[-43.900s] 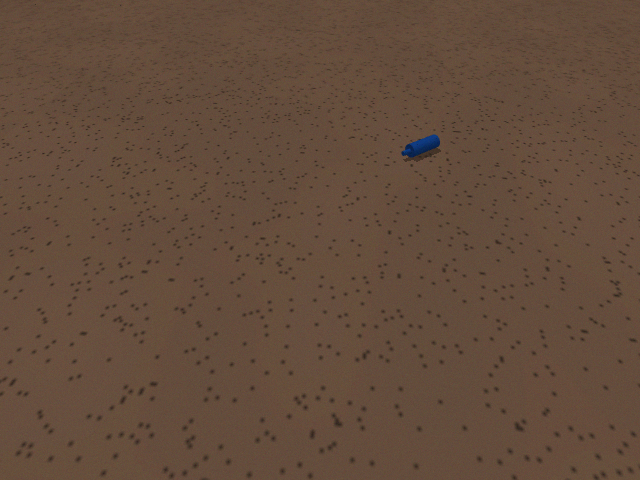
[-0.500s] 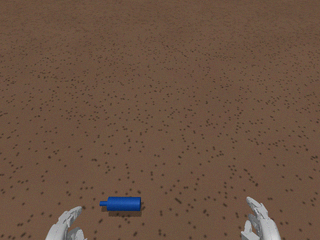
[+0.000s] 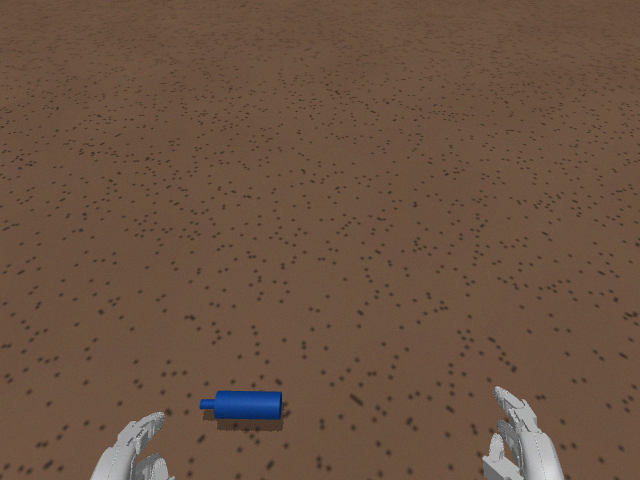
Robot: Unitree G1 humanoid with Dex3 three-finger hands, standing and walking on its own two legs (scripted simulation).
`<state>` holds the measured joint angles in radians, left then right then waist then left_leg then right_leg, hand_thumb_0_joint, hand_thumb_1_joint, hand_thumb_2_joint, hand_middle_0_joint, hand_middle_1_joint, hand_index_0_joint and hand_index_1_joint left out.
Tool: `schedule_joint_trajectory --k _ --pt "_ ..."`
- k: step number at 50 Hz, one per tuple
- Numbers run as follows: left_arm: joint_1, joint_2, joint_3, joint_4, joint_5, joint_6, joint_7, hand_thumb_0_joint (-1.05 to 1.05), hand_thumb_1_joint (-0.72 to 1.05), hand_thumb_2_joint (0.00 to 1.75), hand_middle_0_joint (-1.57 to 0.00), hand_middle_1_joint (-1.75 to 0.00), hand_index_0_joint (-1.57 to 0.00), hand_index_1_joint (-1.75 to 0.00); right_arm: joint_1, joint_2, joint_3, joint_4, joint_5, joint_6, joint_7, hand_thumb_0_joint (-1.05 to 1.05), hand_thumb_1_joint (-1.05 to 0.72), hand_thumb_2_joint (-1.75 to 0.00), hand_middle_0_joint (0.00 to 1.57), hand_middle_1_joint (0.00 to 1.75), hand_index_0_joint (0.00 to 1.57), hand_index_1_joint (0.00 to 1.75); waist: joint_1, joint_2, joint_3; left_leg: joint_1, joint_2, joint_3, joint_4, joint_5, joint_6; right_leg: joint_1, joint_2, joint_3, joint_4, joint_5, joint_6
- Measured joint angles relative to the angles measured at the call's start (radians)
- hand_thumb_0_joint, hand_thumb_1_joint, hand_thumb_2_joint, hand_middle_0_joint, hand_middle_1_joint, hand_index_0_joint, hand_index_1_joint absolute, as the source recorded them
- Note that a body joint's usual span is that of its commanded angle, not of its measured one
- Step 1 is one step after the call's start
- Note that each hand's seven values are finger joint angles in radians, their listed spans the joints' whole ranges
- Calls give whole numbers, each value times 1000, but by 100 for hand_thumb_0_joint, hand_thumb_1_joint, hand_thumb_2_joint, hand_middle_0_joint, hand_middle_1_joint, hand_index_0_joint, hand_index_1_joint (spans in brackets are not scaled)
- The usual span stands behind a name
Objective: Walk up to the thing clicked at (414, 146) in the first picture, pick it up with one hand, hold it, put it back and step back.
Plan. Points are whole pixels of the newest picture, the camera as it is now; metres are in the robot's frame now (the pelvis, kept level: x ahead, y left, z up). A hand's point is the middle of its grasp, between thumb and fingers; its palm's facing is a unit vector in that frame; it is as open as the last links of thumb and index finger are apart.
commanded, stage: home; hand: left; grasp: from above
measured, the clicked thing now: (240, 404) +0.48 +0.22 -0.68
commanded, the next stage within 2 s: stand in 0.80 s
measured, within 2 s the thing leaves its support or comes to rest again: neither
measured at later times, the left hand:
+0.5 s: hand (170, 477) +0.17 +0.18 -0.04, palm faces +0.04 -0.98 -0.21, open 7.4 cm
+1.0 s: hand out of the picture +0.17 +0.20 -0.07, palm faces +0.01 -0.95 -0.31, open 7.4 cm
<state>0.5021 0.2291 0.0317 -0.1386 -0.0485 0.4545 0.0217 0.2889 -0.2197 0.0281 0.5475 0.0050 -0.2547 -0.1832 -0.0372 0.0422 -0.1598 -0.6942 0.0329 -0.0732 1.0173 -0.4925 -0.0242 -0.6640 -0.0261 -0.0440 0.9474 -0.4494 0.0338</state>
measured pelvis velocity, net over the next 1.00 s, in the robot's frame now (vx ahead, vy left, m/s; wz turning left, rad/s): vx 0.00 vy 0.00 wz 0.00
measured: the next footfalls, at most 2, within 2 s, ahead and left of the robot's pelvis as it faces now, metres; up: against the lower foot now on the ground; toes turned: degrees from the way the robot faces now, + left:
none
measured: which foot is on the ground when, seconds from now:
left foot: down 0.00-1.00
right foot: down 0.00-1.00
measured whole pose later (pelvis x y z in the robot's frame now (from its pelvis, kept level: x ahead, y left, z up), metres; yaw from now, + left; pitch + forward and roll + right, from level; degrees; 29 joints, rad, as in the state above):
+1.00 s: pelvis +0.00 +0.00 +0.01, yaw +0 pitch +4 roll -1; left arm 0.29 0.27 0.00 0.27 0.04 0.19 0.04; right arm 0.20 -0.26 0.01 0.71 -0.09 -0.11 -0.08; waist 0.01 0.00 -0.03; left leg -0.55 0.01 -0.05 0.94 -0.46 -0.01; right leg -0.54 -0.05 -0.02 0.91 -0.44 0.03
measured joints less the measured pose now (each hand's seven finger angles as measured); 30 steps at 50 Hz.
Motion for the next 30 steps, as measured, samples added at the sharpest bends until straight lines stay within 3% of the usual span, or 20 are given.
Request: schedule_joint_trajectory --k 30 --pt "5 3 -1 -9 -1 2 2 1 91 90 -20 -30 -20 -30 1 1 -5 -3 -1 8 2 1 -90 -90 21 30 21 30 -2 0 -6 3 0 2 4 -16 2 4 0 2 0 -14 3"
